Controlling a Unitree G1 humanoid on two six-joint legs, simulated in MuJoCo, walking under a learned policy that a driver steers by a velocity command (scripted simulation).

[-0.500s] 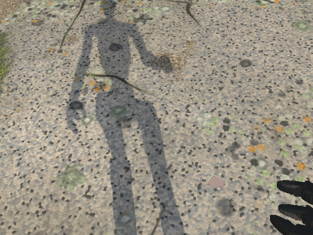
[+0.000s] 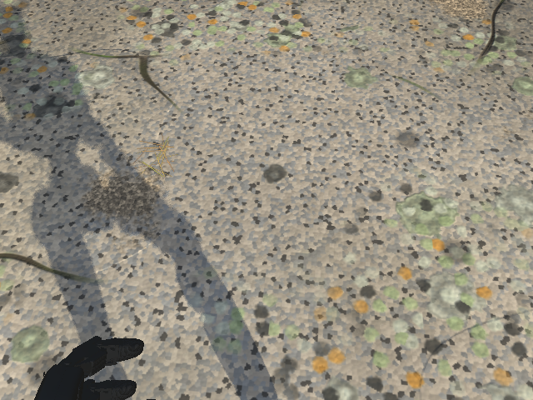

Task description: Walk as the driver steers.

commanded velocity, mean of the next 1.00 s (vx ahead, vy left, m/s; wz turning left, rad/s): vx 1.00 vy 0.00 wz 0.86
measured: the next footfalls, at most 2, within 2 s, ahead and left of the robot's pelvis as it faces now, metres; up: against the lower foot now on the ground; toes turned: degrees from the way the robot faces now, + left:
left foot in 0.40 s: +0.56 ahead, +0.12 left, +0.00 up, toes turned +22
right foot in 0.84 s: +1.01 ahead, +0.17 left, +0.00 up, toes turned +53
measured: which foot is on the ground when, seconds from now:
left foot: up 0.00-0.38, down 0.40-0.84, up 0.86-1.00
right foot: down 0.00-0.40, up 0.42-0.82, down 0.84-1.00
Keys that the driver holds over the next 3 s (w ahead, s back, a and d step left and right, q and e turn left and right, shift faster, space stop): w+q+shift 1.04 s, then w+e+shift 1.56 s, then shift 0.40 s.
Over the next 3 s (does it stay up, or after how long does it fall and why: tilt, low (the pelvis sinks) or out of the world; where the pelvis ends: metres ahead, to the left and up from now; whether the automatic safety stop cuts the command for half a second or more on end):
stays up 2.10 1.02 0.04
